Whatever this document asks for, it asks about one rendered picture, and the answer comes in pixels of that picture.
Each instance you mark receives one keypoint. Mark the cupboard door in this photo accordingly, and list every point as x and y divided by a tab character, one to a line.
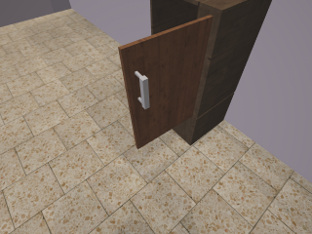
173	61

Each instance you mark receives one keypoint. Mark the handle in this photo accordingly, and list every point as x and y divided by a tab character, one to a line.
144	90

